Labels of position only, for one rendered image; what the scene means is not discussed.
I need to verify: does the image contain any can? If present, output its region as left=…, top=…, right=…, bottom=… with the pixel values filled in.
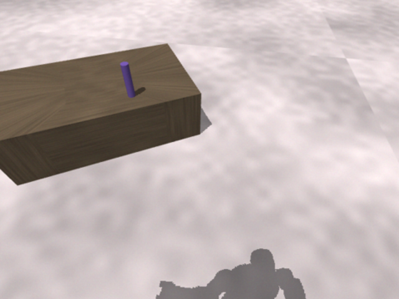
left=120, top=62, right=135, bottom=98

